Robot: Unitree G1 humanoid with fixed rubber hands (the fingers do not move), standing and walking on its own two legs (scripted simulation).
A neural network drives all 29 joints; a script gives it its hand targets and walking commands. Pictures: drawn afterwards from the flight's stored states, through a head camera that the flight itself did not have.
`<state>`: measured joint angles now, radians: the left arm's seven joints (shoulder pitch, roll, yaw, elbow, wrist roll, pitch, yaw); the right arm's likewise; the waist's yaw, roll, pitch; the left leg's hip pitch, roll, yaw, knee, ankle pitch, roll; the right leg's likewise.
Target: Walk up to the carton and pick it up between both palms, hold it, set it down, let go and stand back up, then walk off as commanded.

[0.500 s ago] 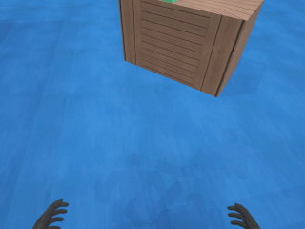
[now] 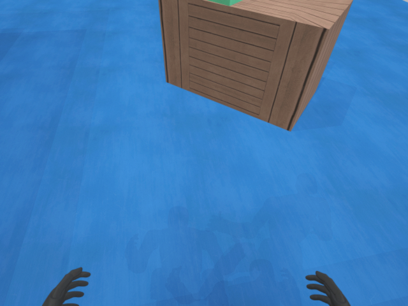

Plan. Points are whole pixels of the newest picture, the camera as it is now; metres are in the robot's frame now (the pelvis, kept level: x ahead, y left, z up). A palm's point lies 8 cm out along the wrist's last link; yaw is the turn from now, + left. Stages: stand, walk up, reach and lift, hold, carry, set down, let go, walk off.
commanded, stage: stand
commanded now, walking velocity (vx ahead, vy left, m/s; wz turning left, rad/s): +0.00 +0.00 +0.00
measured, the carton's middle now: out of the picture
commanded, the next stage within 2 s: none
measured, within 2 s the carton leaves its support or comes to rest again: neither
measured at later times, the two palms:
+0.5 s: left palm out of the picture +0.14 +0.29 -0.07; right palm out of the picture +0.14 -0.26 -0.07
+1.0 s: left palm out of the picture +0.13 +0.29 -0.07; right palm out of the picture +0.13 -0.26 -0.07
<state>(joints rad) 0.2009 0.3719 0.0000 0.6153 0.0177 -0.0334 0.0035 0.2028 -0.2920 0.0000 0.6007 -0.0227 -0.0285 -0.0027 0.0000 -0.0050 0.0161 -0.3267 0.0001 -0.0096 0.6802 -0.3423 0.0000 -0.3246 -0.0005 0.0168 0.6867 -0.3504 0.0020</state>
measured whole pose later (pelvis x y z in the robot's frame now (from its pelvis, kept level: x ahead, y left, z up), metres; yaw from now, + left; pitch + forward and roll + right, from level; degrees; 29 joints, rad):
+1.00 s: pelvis -0.02 +0.00 +0.00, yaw +0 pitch -1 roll +0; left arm 0.20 0.38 0.00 0.67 0.02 -0.03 0.00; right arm 0.20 -0.30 0.00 0.62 -0.02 -0.03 0.00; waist 0.00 -0.01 0.02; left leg -0.32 0.00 -0.01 0.65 -0.30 0.00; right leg -0.32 0.00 0.02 0.66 -0.31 0.00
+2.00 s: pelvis -0.02 +0.00 +0.01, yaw -1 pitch -2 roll +1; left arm 0.20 0.38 0.00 0.74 0.02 -0.03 -0.01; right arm 0.20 -0.30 0.00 0.68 -0.02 -0.03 0.00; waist 0.00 -0.01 0.02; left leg -0.27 0.00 0.00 0.54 -0.25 0.00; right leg -0.28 0.00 0.03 0.57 -0.26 0.00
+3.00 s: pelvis -0.02 +0.00 +0.02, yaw -1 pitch -2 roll +0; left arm 0.19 0.38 0.00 0.83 0.02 -0.03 -0.01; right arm 0.20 -0.30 0.00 0.76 -0.02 -0.03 0.00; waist 0.00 -0.01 0.02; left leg -0.22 0.00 0.00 0.46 -0.20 0.00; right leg -0.24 0.00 0.03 0.49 -0.22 0.00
